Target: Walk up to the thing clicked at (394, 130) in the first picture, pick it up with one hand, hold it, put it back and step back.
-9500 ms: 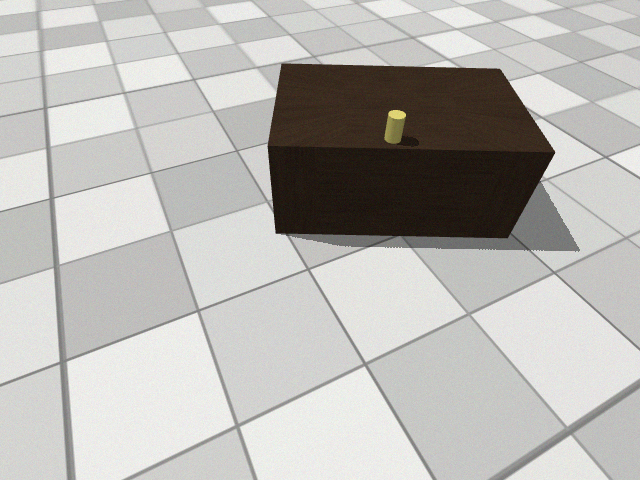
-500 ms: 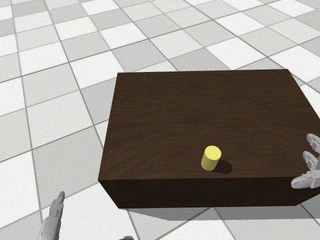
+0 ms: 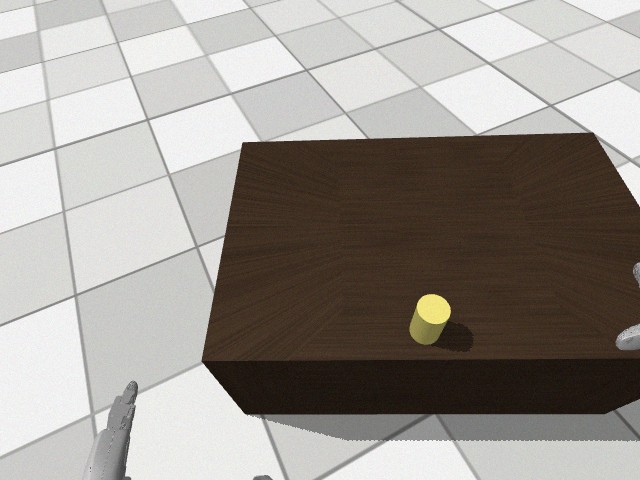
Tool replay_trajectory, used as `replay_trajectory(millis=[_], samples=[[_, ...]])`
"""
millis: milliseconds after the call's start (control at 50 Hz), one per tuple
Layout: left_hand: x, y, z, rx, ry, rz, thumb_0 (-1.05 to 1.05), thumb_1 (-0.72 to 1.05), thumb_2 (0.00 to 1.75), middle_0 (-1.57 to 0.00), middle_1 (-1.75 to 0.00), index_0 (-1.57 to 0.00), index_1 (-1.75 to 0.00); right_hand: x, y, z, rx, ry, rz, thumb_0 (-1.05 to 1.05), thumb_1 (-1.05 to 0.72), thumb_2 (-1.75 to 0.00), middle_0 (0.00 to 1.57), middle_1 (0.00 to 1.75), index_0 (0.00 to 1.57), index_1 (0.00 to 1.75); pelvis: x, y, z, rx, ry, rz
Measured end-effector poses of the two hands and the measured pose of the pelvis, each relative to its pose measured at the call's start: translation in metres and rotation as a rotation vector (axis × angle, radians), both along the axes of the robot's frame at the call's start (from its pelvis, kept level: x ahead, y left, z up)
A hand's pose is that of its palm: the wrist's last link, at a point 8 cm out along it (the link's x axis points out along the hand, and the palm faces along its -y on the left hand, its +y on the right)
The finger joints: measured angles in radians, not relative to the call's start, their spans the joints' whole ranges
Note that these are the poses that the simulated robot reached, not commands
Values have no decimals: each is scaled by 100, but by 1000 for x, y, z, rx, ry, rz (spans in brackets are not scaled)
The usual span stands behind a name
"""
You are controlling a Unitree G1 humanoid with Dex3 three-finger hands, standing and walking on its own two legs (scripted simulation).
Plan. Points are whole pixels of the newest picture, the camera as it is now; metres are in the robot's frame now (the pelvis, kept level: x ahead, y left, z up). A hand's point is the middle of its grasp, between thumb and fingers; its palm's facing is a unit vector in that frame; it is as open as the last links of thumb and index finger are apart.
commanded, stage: go down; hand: right
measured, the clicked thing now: (428, 320) +0.44 -0.17 -0.24
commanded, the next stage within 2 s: approach in 0.54 s
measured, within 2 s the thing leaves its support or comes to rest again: neither
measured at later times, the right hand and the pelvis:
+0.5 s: hand out of the picture +0.37 -0.36 +0.06, palm faces +0.16 +0.98 -0.07, open 17.4 cm; pelvis -0.01 +0.01 -0.01, yaw +0 degrees
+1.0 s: hand (584, 288) +0.38 -0.33 -0.01, palm faces +0.11 +0.99 +0.05, open 17.6 cm; pelvis -0.03 +0.00 -0.05, yaw +0 degrees
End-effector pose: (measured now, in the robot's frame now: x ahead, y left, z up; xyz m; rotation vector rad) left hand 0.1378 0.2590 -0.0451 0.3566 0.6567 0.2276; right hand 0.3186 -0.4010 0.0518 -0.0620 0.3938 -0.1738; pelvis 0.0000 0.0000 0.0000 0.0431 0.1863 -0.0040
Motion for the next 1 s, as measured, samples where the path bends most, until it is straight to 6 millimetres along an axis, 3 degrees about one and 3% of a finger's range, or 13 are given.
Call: replay_trajectory(millis=[740,880,1000], samples=[[-8,2,-1,26,-8,-8,-1,-53,5,-6,-5,-6,-5,27,-15,23,23,-126,10,-1,54,-4,5,5,6,5,-10,2,-9,5,52,-2],[-8,-1,-5,36,-33,-38,-1,-54,5,-6,-4,-6,-5,33,-5,-5,58,-203,27,-1,57,-3,6,5,6,5,-17,1,-22,4,97,-1],[-8,-2,-5,77,-92,-72,-1,-54,5,-6,-4,-6,-5,39,20,-62,105,-281,51,-1,58,-3,6,4,6,5,-26,1,-46,6,153,4]])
